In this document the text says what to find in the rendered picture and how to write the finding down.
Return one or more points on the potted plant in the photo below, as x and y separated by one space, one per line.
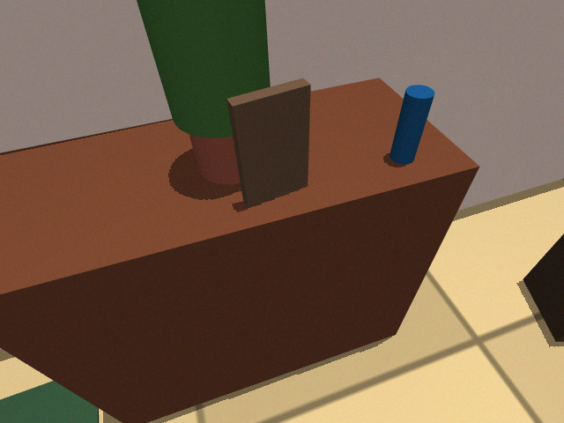
207 51

